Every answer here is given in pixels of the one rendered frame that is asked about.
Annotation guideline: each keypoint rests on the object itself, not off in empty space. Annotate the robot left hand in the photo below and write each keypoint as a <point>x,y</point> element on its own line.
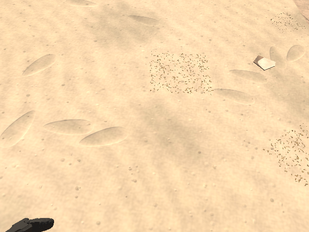
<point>32,225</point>

